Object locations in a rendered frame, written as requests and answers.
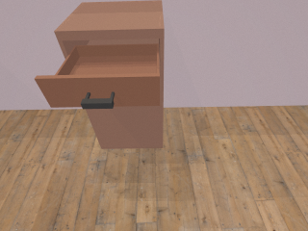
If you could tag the drawer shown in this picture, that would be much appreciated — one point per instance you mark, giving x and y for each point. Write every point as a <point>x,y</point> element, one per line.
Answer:
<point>131,71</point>

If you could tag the cabinet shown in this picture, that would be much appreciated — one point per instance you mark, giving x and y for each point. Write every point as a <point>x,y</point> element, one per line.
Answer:
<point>114,23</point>

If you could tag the handle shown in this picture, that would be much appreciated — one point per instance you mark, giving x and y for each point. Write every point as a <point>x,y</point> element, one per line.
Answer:
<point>98,103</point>

